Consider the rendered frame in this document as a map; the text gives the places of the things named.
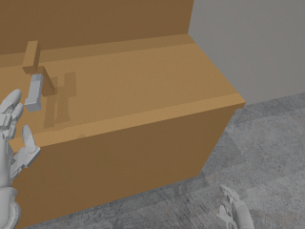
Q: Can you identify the tap lever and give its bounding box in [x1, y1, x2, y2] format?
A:
[24, 73, 44, 113]

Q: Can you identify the counter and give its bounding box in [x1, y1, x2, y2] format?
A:
[0, 0, 246, 229]

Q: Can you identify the robot left hand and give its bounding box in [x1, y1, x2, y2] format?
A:
[0, 89, 41, 188]

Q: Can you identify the robot right hand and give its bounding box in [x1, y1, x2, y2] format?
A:
[216, 184, 254, 229]

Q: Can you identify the left robot forearm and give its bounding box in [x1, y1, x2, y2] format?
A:
[0, 187, 21, 229]

